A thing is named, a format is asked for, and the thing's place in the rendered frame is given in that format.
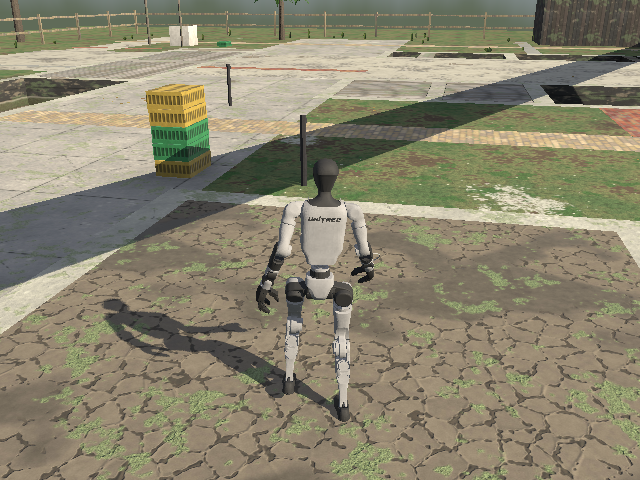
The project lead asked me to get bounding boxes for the right robot thigh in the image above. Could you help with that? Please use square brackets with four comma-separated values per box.
[332, 281, 353, 358]

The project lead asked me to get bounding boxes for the left robot forearm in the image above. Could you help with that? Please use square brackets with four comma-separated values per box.
[260, 242, 284, 290]

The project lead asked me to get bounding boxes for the robot right hand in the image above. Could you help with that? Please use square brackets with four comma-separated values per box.
[351, 266, 374, 283]

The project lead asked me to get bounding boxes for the left robot thigh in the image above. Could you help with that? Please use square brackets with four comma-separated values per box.
[285, 277, 306, 334]

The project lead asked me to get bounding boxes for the right robot forearm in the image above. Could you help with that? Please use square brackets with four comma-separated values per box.
[359, 241, 374, 272]

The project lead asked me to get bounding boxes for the left robot upper arm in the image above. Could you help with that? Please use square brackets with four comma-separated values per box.
[275, 201, 304, 258]

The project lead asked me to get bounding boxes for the right robot upper arm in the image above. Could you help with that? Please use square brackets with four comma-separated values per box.
[344, 202, 370, 257]

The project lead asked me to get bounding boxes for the robot left hand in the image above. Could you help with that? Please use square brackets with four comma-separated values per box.
[256, 285, 279, 314]

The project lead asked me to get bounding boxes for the robot thigh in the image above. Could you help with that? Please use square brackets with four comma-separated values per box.
[285, 277, 306, 334]
[332, 281, 353, 358]

